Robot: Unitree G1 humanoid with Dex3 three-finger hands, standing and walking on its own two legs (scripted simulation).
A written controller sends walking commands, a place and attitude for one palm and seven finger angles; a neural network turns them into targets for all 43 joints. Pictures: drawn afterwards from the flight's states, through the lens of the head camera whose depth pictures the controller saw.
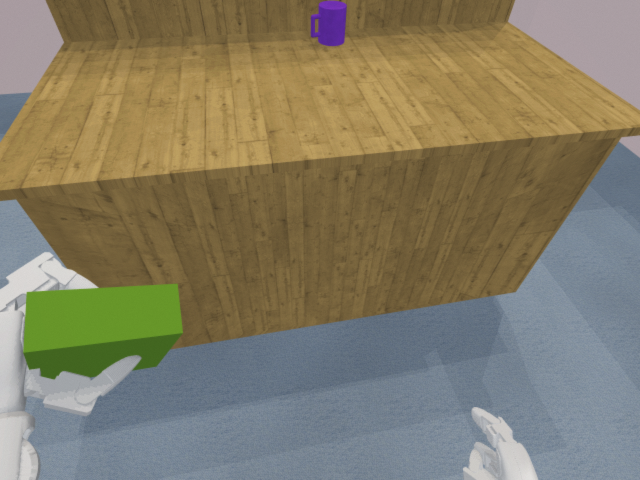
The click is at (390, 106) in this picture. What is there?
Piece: table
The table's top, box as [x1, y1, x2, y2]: [0, 22, 639, 200]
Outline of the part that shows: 639,110 508,22 345,29 344,42 341,45 337,46 326,46 320,44 317,41 317,37 312,38 310,36 310,31 64,42 0,142 0,200 638,135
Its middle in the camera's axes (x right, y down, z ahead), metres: +0.02 -0.40 +1.00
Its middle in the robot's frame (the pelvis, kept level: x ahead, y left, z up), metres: +1.02 +0.04 +0.02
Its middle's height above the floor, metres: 0.79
